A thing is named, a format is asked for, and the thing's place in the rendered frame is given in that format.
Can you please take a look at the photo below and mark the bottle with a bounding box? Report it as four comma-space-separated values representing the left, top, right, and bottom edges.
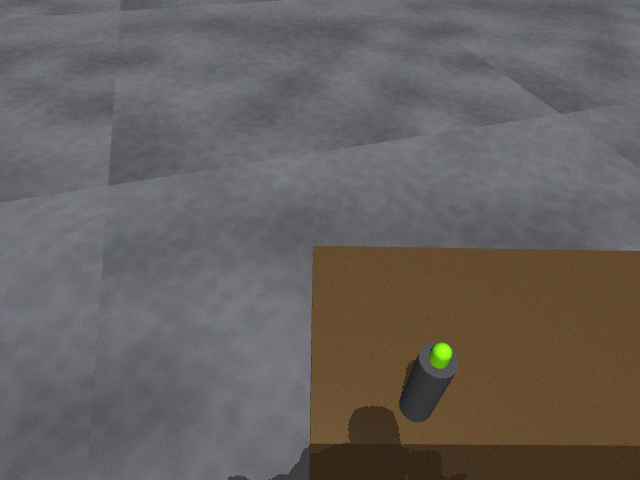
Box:
399, 342, 458, 422

